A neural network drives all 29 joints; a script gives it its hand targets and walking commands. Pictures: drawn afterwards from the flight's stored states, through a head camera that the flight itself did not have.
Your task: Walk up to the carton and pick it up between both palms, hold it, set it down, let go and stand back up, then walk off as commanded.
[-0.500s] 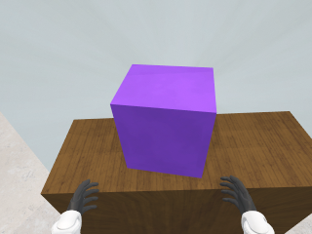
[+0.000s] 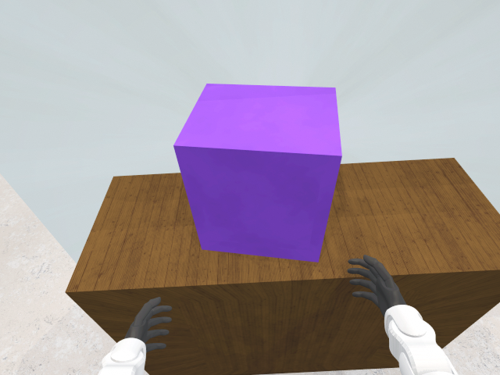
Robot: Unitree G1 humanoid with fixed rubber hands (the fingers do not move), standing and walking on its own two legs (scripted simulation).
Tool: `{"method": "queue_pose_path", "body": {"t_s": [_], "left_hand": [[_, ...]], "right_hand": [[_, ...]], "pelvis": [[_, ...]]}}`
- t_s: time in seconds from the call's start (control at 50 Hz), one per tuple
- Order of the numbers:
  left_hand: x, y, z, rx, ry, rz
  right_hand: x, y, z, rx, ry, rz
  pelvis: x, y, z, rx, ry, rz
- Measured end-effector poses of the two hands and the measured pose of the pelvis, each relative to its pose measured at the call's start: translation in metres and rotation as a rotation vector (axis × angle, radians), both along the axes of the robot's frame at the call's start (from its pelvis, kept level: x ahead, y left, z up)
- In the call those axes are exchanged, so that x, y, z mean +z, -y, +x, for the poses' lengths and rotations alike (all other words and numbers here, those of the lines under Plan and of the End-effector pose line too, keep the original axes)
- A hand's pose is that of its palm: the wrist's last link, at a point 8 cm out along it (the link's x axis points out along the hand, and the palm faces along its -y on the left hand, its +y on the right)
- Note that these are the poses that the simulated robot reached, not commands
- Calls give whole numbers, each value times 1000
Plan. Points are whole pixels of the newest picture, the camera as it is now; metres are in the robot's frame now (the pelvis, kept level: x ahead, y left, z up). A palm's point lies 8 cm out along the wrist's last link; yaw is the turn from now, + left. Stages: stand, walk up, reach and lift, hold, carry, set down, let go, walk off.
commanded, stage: set down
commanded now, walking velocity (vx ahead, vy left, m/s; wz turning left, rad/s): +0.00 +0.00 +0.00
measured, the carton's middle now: (263, 174) +0.47 -0.02 +0.06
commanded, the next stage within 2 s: let go in 0.32 s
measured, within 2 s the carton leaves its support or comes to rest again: neither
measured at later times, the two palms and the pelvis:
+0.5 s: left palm (144, 355) +0.18 +0.20 -0.08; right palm (390, 306) +0.22 -0.21 -0.03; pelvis +0.03 -0.01 +0.00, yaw +1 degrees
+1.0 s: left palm (142, 340) +0.21 +0.22 -0.09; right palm (389, 303) +0.22 -0.21 -0.02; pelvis +0.05 +0.00 +0.00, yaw +0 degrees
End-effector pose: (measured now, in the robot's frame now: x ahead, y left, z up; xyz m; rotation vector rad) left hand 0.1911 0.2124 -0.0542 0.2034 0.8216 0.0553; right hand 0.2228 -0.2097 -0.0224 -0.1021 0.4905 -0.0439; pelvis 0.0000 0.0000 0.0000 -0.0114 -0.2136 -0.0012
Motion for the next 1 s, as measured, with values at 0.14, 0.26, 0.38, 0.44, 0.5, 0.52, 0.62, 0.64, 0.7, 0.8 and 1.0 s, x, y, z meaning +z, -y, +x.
{"method": "queue_pose_path", "body": {"t_s": [0.14,0.26,0.38,0.44,0.5,0.52,0.62,0.64,0.7,0.8,1.0], "left_hand": [[-54,28,-71,111,-165,-116],[-50,16,-51,165,-17,-88],[-26,5,-11,78,65,-17],[-20,6,-5,41,43,4],[-22,8,-11,24,-18,7],[-24,9,-14,23,-40,4],[-37,10,-26,46,-128,-21],[-39,10,-26,52,-134,-24],[-41,8,-18,60,-115,-30],[-36,7,6,48,-39,-27],[-33,-3,17,4,-13,-29]], "right_hand": [[-2,2,-2,30,9,-32],[-1,1,-2,43,6,-65],[-2,1,-2,35,17,-61],[-4,1,-4,21,34,-40],[-6,2,-5,18,53,-27],[-6,2,-5,21,58,-27],[-6,2,-4,54,56,-64],[-5,2,-4,60,51,-74],[-3,1,-3,66,29,-92],[-1,0,-2,61,6,-99],[-2,1,-2,88,22,-124]], "pelvis": [[0,12,10,11,-28,10],[-3,27,11,54,-21,11],[-4,24,15,60,-14,6],[-2,16,20,37,-14,5],[0,8,26,13,-18,9],[0,6,28,8,-20,11],[2,2,33,3,-30,21],[2,3,34,4,-32,22],[2,5,35,6,-38,21],[3,7,38,6,-46,16],[2,-3,45,0,-86,9]]}}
